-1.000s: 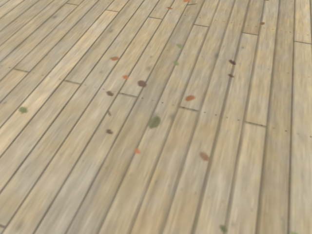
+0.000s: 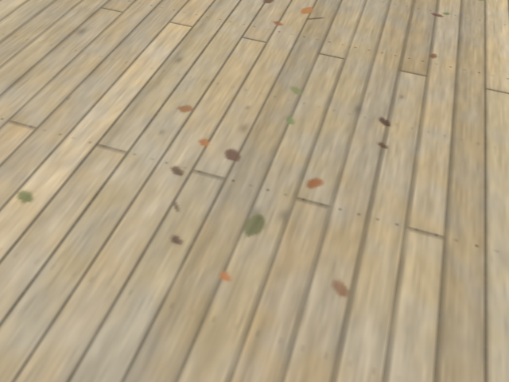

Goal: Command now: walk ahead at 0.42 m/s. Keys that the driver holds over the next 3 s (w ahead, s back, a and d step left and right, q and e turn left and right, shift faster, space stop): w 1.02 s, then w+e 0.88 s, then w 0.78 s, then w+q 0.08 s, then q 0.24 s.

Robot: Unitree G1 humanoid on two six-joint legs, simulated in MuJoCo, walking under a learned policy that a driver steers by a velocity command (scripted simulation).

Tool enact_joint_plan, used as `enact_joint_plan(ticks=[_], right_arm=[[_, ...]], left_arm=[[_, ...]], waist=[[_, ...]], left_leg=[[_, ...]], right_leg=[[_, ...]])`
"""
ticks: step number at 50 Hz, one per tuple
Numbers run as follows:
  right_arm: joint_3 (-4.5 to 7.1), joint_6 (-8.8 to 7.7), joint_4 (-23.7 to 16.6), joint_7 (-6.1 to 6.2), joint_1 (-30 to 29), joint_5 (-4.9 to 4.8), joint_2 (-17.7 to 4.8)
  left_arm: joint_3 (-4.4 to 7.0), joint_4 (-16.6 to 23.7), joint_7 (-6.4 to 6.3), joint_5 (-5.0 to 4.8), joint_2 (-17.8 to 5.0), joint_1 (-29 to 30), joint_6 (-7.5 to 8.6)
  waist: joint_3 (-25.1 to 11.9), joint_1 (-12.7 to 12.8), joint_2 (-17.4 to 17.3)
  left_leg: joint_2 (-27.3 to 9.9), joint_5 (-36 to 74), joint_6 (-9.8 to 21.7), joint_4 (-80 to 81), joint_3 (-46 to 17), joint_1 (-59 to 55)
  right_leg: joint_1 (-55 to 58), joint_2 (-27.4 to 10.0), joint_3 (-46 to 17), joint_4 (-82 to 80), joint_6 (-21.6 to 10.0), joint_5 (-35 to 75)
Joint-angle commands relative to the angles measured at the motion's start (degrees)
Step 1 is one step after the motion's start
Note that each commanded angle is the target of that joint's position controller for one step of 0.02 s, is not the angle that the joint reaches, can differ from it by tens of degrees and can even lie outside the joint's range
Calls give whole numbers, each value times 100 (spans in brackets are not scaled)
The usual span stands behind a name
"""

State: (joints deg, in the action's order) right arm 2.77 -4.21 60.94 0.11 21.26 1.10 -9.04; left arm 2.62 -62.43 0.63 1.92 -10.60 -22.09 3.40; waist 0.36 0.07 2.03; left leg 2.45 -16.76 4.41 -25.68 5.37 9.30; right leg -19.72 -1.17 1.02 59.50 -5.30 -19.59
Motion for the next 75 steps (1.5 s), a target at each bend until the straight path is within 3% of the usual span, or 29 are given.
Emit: enact_joint_plan(ticks=[1,5,12,15,17,18,19,20,21,22,24,26,30,39,42,44,45,46,47,48,50,52,58,67,70,72,73,74,75], right_arm=[[0,-119,-36,33,518,-14,-419],[-85,-186,214,65,1159,-26,-398],[-149,-242,271,131,1318,-11,-503],[-97,-274,266,165,1102,3,-699],[-48,-222,230,159,885,-6,-830],[-85,-211,136,116,921,-45,-680],[-195,-177,26,27,1625,-190,88],[-41,-144,-10,12,1216,-110,-494],[-1,-150,-270,1,549,-55,-610],[8,-175,-346,-15,216,-17,-580],[6,-58,-292,-48,336,99,-336],[-4,62,-299,-95,380,127,-174],[24,185,-682,-157,-635,120,-342],[-64,118,-1283,-182,-2431,-8,-332],[-17,47,-1321,-145,-2296,2,-450],[98,-16,-1011,-64,-1278,15,-642],[184,-69,-694,-14,-314,71,-780],[320,-101,-498,46,685,224,-1244],[431,-60,-472,-4,807,240,-1648],[378,8,-530,-64,293,26,-1343],[197,-51,-630,-104,-568,-2,-736],[82,-129,-481,-43,-519,-6,-400],[85,-283,-280,24,187,-5,-677],[35,-263,-132,163,874,-4,-751],[78,-202,-138,246,765,14,-937],[132,-116,-208,264,597,46,-1094],[153,-77,-284,234,497,21,-1154],[141,-86,-493,183,357,-20,-1098],[85,-140,-913,51,479,-115,-596]], left_arm=[[34,368,107,21,-137,216,72],[65,605,120,-9,-141,833,-60],[-55,1244,117,-112,-82,2420,-63],[53,1127,19,-111,-356,1795,-12],[209,617,-65,-96,-584,234,70],[330,425,-116,43,-938,-589,97],[446,452,-91,165,-1435,-819,88],[428,469,-25,-86,-1245,-361,16],[325,593,-14,-154,-917,354,32],[229,626,12,-140,-549,657,94],[94,454,-44,-109,-180,572,204],[66,319,-83,-110,-235,258,299],[61,240,-83,-129,-486,-198,333],[-26,40,-145,-94,-482,-1122,310],[0,28,-194,-44,-593,-966,299],[37,39,-209,-33,-722,-792,279],[36,75,-199,-77,-729,-660,258],[-24,259,-175,-145,-538,-633,266],[-90,293,-99,-364,-1,-1396,239],[53,300,-121,-198,-558,-851,203],[68,552,-82,-145,-454,-72,245],[61,494,-26,-20,-228,-219,101],[85,809,103,-31,-216,624,-152],[-45,1492,181,-55,-139,2272,-91],[30,1486,152,-26,-272,1968,-86],[148,1259,115,-9,-466,1113,-70],[245,1040,96,38,-627,395,-35],[417,912,37,122,-1094,-327,-23],[557,1076,15,30,-1628,-82,-94]], waist=[[731,46,-404],[624,-6,-606],[864,-192,-801],[419,205,-849],[-358,879,-752],[-864,1128,-406],[-1507,655,832],[-1396,637,274],[-369,378,105],[61,263,-259],[283,-117,-287],[292,-233,-168],[549,-129,-9],[629,377,211],[530,158,265],[2,-294,310],[-465,-716,190],[-1162,-1020,-291],[-1751,-609,-1583],[-1286,-516,-535],[-58,-179,-210],[114,124,-339],[464,110,-513],[668,-265,-570],[387,-21,-735],[-113,356,-862],[-481,689,-753],[-968,1047,-275],[-1409,563,1256]], left_leg=[[-1539,271,466,1941,-1917,-669],[-1328,2628,428,1683,-1125,-1052],[-1257,4150,423,1679,-639,-929],[-1385,6058,356,741,-491,-1352],[-1270,5955,296,-1137,-365,-1192],[-1032,4202,274,-2670,-250,-189],[51,-751,84,-5070,-135,1824],[74,-958,174,-5664,-832,2514],[-312,-369,225,-5441,-845,2855],[-498,6,231,-5084,-828,2657],[-723,157,125,-4509,-828,1989],[-751,180,14,-4164,-716,1852],[-901,865,-173,-3312,-437,2643],[-505,1681,-115,-993,57,2736],[-296,1098,147,-632,101,2283],[41,758,376,-363,182,1105],[-30,1094,523,1,87,-122],[-1246,677,817,3,-1213,-1619],[-2801,495,1738,629,-4117,-2969],[-2455,-86,1500,979,-4116,-2420],[-2029,647,1108,1378,-2654,-893],[-1628,1264,778,1577,-1761,-198],[-1430,1955,449,1929,-675,-136],[-1526,3692,224,1600,369,-1239],[-1670,5782,178,736,641,-1710],[-1726,6574,206,-651,758,-1739],[-1662,5958,148,-1817,832,-1306],[-1475,4066,6,-3587,865,-81],[-18,-1262,-344,-5880,518,2515]], right_leg=[[-1792,-369,-89,324,72,691],[-2205,-253,262,39,206,996],[-1380,130,773,-2275,74,1614],[-402,449,796,-2536,-276,1297],[1214,541,671,-3102,-501,1388],[2477,-362,-301,-3257,-719,577],[3910,-2198,-3334,-3687,-1596,104],[3507,-2118,-4287,-4559,-1697,-883],[2603,-1967,-3326,-4763,-1437,-1122],[1834,-1735,-2712,-4965,-1237,-439],[959,-1269,-1701,-5090,-890,778],[817,-1102,-1234,-5125,-819,1562],[1014,-917,-721,-5337,-708,2085],[2338,-910,-254,-4998,-485,3830],[2752,-1087,-167,-4464,-505,5089],[2799,-1052,-68,-3299,-401,6259],[2310,-882,80,-2209,-302,5753],[1087,-597,259,-529,-215,3709],[-993,566,339,1609,9,-937],[-1503,256,-432,1899,-102,-692],[-1484,-156,-394,1341,-89,197],[-973,-336,-381,862,13,372],[-1700,-412,-275,164,165,1231],[-1705,-133,582,-2175,-10,1911],[-1120,247,860,-2394,-325,1188],[-213,601,954,-2547,-617,681],[768,700,817,-3021,-794,813],[2076,-183,-437,-3340,-1152,378],[3709,-1861,-3815,-3958,-2125,711]])
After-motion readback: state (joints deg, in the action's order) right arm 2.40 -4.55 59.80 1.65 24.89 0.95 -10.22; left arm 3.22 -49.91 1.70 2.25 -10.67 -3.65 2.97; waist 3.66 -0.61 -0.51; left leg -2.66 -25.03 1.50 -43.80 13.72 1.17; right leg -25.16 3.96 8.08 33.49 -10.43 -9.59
